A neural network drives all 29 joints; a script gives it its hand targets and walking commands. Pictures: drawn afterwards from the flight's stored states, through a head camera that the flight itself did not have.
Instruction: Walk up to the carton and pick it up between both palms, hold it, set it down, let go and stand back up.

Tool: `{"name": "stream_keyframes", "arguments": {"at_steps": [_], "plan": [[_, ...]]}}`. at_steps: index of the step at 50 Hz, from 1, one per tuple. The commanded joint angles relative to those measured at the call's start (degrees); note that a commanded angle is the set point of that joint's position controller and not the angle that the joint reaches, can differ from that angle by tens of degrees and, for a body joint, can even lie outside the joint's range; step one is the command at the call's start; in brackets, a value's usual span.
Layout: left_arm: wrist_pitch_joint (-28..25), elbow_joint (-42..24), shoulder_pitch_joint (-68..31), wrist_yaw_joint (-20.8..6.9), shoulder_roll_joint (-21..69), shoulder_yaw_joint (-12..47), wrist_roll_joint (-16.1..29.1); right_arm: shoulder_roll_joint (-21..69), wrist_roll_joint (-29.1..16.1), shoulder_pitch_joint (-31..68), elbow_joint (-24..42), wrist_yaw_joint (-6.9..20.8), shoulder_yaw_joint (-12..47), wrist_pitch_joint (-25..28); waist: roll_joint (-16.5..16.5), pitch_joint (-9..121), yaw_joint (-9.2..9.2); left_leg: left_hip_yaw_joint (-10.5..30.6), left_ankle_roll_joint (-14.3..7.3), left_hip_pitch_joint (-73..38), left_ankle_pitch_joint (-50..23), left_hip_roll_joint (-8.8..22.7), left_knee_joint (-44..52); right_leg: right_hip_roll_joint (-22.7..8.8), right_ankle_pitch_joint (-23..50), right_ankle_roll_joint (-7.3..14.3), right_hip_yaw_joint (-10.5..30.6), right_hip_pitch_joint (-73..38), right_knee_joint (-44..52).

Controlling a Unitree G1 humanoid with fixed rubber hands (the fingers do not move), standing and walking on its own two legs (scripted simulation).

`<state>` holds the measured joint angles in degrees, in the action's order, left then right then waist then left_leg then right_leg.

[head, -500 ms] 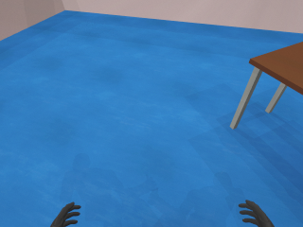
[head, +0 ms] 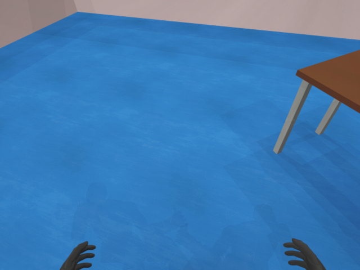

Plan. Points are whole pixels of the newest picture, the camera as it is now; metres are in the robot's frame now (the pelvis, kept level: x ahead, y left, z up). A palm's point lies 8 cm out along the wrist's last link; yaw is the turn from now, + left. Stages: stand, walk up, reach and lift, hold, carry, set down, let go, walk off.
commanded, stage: stand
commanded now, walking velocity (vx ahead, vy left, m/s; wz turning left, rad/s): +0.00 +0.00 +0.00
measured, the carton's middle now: out of the picture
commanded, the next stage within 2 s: walk up in 0.52 s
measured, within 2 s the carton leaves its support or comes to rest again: neither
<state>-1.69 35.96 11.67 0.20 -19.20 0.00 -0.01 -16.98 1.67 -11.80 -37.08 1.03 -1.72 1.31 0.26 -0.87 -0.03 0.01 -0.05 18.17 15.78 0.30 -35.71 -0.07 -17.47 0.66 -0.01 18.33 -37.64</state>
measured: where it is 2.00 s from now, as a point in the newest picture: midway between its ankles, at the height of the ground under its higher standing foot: outside the picture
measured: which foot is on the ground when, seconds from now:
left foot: down 0.00-1.00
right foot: down 0.00-0.78, up 0.80-1.00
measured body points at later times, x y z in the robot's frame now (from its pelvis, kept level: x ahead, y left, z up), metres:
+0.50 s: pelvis +0.00 +0.00 +0.00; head +0.00 +0.00 +0.45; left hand +0.16 +0.28 -0.07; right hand +0.16 -0.27 -0.09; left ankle +0.04 +0.13 -0.72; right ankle +0.03 -0.11 -0.72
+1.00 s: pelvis +0.00 -0.05 +0.00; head +0.02 -0.05 +0.45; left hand +0.18 +0.23 -0.09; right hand +0.08 -0.39 -0.06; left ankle +0.04 +0.13 -0.72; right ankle +0.04 -0.21 -0.69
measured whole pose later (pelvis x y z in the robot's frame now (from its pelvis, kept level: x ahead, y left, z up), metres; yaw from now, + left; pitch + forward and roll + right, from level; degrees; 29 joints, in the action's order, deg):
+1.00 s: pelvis +0.00 -0.05 +0.00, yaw -7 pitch +1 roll +0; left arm 1.9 36.5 14.4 -7.3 -24.9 0.0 0.0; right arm -23.3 1.7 -15.8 -37.6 -1.0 -6.9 3.4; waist 1.1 -0.4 0.7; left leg -3.9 0.5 17.6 15.6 8.3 -32.5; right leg -4.2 -20.1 0.7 0.2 29.0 -47.7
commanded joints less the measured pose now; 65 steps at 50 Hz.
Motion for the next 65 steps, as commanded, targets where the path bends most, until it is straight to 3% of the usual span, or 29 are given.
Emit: {"name": "stream_keyframes", "arguments": {"at_steps": [1, 13, 14, 19, 22, 30, 35, 36, 37, 38, 39, 40, 42, 44, 47, 50, 51, 52, 53, 54, 55, 56, 57, 58, 59, 60, 61, 64, 65], "plan": [[-2.3, 1.3, -4.1, 0.0, -12.9, -4.1, -1.6, -13.5, -0.8, 4.0, -0.4, -0.6, -3.7, 2.2, 0.7, 4.2, 0.3, 5.9, -3.6, -3.4, -2.4, 5.0, 8.2, -5.8, 3.6, 2.7, 6.8, -2.7, 11.2], [-2.7, 1.4, -4.1, 0.1, -12.8, -3.9, -1.3, -12.9, -0.7, 3.9, -0.7, -0.3, -3.6, 2.3, 1.6, 4.4, 0.61, 6.2, -3.9, -3.2, -3.0, 4.6, 7.8, -6.5, 3.1, 3.2, 7.6, -2.6, 11.7], [-2.5, 1.1, -4.6, 0.1, -12.9, -4.0, -1.5, -13.5, -0.7, 3.9, -0.9, -0.3, -3.8, 2.3, -0.3, 3.1, 0.13, 6.1, -3.7, -3.0, -2.2, 4.4, 8.3, -6.0, 2.1, 2.7, 7.1, -2.1, 11.9], [-2.6, 1.3, -4.1, 0.0, -11.8, -3.8, -1.1, -13.4, -0.8, 3.7, -1.1, -0.4, -3.7, 2.3, 1.8, 4.3, -0.34, 6.2, -3.9, -3.1, -3.3, 5.0, 8.3, -6.3, 4.6, 2.8, 7.0, -3.1, 11.1], [-2.6, 1.7, -2.8, -0.1, -11.6, -3.8, -1.0, -14.1, -0.5, 4.5, -0.7, -0.5, -3.8, 2.4, 0.8, 4.4, -0.61, 6.0, -3.9, -4.1, -3.5, 5.1, 7.8, -6.4, 4.4, 2.9, 7.3, -2.3, 11.4], [-2.7, 1.3, -3.8, 0.0, -12.1, -3.8, -1.5, -13.7, -0.5, 3.7, -0.7, -0.4, -3.9, 2.4, 0.1, 3.3, 0.47, 5.9, -3.5, -3.6, -4.3, 4.8, 8.2, -6.2, 6.0, 2.7, 7.1, -2.2, 11.3], [-2.5, 1.8, -4.0, -0.1, -12.1, -3.7, -1.3, -12.7, -0.7, 3.7, -1.5, -0.5, -3.2, 2.4, 1.2, 4.4, -0.31, 6.4, -3.9, -3.3, -3.2, 5.1, 8.5, -6.6, 4.1, 2.9, 7.4, -3.1, 11.5], [0.6, -5.2, -0.9, -3.5, -15.7, -6.8, -4.1, -22.6, 0.3, -1.8, 0.4, -1.3, -7.9, 3.2, 2.5, 1.2, 2.81, 4.4, -5.4, -16.3, 9.5, 6.4, 6.1, -3.3, 1.4, 4.9, 16.6, 16.6, 9.4], [1.6, -6.7, -3.9, -4.9, -14.5, -6.8, -3.9, -25.3, 0.7, -7.9, -0.7, -2.0, -9.2, 3.4, -1.3, 0.7, 5.94, 9.9, -9.1, -26.4, 15.5, 13.6, 12.7, -0.6, -0.5, 0.4, 9.0, 28.1, 4.6], [1.9, -6.8, -1.9, -5.3, -12.2, -6.7, -4.2, -27.2, 0.7, -8.2, -0.3, -2.5, -10.7, 3.6, -10.9, 0.2, 4.84, 20.2, -13.7, -22.5, 15.5, 26.2, 18.9, -1.3, -7.3, -0.2, 3.5, 28.9, -9.8], [2.6, -5.9, 0.0, -5.6, -14.5, -7.5, -4.8, -27.1, 0.5, -4.2, 1.3, -2.6, -10.9, 3.9, -7.9, -0.3, 2.88, 22.1, -17.2, -18.2, 13.9, 30.6, 19.8, -5.4, -8.8, -0.9, 4.0, 28.1, -18.3], [3.0, -5.2, 1.5, -6.0, -14.9, -8.0, -4.4, -25.5, 0.6, -2.4, 2.3, -3.0, -10.9, 4.1, -4.1, -0.2, 1.17, 20.0, -16.8, -16.1, 9.8, 30.2, 19.3, -6.8, -8.2, -0.9, 5.4, 25.3, -21.0], [2.7, -6.0, -0.4, -7.1, -14.8, -8.0, -4.0, -24.1, 0.6, -3.3, 2.6, -3.4, -10.4, 4.6, -1.3, 0.9, 1.88, 13.9, -14.6, -15.9, 1.6, 26.7, 18.0, -7.9, -8.0, -0.6, 5.5, 22.9, -18.3], [2.7, -6.2, 0.1, -8.0, -13.1, -7.4, -3.6, -23.5, 0.7, -3.4, 2.8, -3.0, -10.5, 4.5, -4.2, 4.3, 2.09, 5.5, -12.1, -16.8, -3.7, 23.4, 16.5, -7.1, -6.2, -0.9, 2.9, 20.2, -14.0], [2.8, -5.0, 4.6, -8.7, -12.2, -7.1, -2.7, -23.3, 0.9, 1.5, 3.5, -2.4, -10.5, 3.9, -10.6, 5.5, -0.03, -4.5, -8.5, -10.8, -4.4, 18.6, 12.6, -6.6, 0.8, -0.6, -1.4, 10.5, -6.0], [2.9, -2.7, 9.3, -8.3, -13.7, -7.8, -2.4, -23.4, 0.7, 3.2, 3.5, -1.4, -10.5, 2.9, -12.2, 7.0, -2.19, -8.8, -5.9, -6.4, 3.6, 15.2, 8.3, -4.3, 2.5, 0.1, -5.0, 0.5, 1.5], [2.6, -1.2, 12.6, -8.0, -14.0, -8.1, -2.4, -23.3, 1.0, 2.5, 3.3, -1.5, -10.5, 2.5, -9.4, 8.0, -3.45, -11.1, -5.1, -5.1, 4.1, 12.9, -0.2, -2.4, 2.2, 0.5, -4.8, -4.0, 6.6], [2.2, 0.4, 15.6, -7.1, -16.1, -8.8, -2.8, -20.2, 1.3, 1.0, 3.0, -1.4, -9.4, 1.8, -0.5, 7.1, -5.1, -11.3, -4.0, -1.1, 5.7, 9.0, -12.4, 0.6, 1.5, 1.7, -1.2, -7.8, 9.8], [1.8, 1.1, 18.4, -6.2, -19.9, -9.8, -3.0, -17.2, 0.8, 0.8, 4.3, -1.4, -8.3, 1.4, 8.2, 4.5, -6.69, -9.9, -2.8, 9.7, 15.1, 5.9, -22.7, -4.2, -5.1, 4.9, 12.6, -11.7, 15.3], [1.5, -0.2, 17.7, -5.5, -24.8, -10.5, -3.8, -14.2, 0.2, 2.9, 6.6, -1.3, -6.6, 1.3, 17.5, -0.8, -6.15, -7.0, -0.2, 24.2, 22.9, 0.1, -31.3, -11.0, -10.3, 8.9, 33.0, -11.0, 21.3], [1.5, -1.6, 12.6, -5.5, -27.8, -11.1, -3.7, -17.1, -0.3, 2.0, 6.5, -1.7, -7.0, 1.4, 16.9, -1.3, -3.99, -0.1, -0.2, 27.0, 21.6, 1.8, -32.1, -15.7, -23.8, 13.9, 45.4, -8.0, 28.0], [1.8, -2.8, 7.8, -5.2, -27.9, -11.1, -2.9, -20.7, -0.2, 2.1, 5.2, -1.9, -7.7, 1.8, 11.8, -5.4, -1.91, 1.8, -0.5, 25.3, 19.9, 3.0, -32.8, -15.8, -31.2, 14.4, 48.8, -2.8, 30.4], [1.7, -3.1, 6.4, -5.1, -24.6, -10.2, -2.3, -21.0, -0.5, 3.8, 4.3, -1.5, -7.8, 2.3, 7.2, -7.7, -1.65, 2.8, -0.4, 22.3, 15.0, 4.8, -30.2, -12.7, -26.2, 13.6, 42.2, -0.4, 27.6], [1.4, -2.9, 6.9, -4.8, -21.3, -9.2, -2.0, -20.3, -0.9, 3.4, 4.0, -1.1, -7.9, 2.7, 6.2, -8.0, -1.16, 2.5, -1.1, 21.3, 11.5, 5.3, -26.8, -8.7, -18.1, 11.2, 34.5, -1.2, 23.6], [0.9, -2.5, 8.0, -4.4, -19.8, -8.4, -1.8, -19.3, -1.1, 2.0, 4.0, -0.8, -7.5, 2.7, 7.5, -6.9, -0.9, 1.8, -1.5, 19.4, 9.0, 4.7, -24.4, -6.8, -12.3, 9.8, 31.4, -1.5, 21.9], [0.6, -1.8, 7.6, -4.3, -19.7, -8.4, -1.6, -19.0, -1.0, -0.2, 3.6, -0.5, -7.4, 2.8, 9.3, -6.2, -0.14, 1.4, -1.2, 17.9, 7.2, 3.9, -22.3, -6.0, -9.4, 8.8, 30.4, -2.4, 21.7], [0.3, -2.6, 7.2, -4.5, -19.1, -8.2, -1.6, -18.9, -1.0, -1.3, 3.9, -0.4, -7.4, 3.0, 9.1, -4.0, 0.35, 1.0, -1.1, 15.5, 8.0, 2.9, -19.4, -5.5, -5.6, 10.2, 29.2, -3.5, 20.2], [0.1, -3.2, 11.4, -4.6, -18.8, -8.0, -1.3, -19.0, -0.8, 1.8, 4.3, -0.3, -7.2, 2.8, 9.0, -0.8, -2.26, 0.7, -1.1, 14.6, 13.7, 0.1, -12.6, -6.8, -4.4, 12.1, 34.1, -8.8, 20.4], [0.2, -3.2, 13.0, -4.5, -19.9, -8.1, -1.4, -19.3, -1.1, 2.8, 4.5, -0.5, -7.2, 2.8, 10.0, -0.4, -3.23, 1.2, -1.2, 14.5, 14.2, -0.2, -11.2, -6.9, -3.6, 11.7, 35.1, -10.5, 20.1]]}}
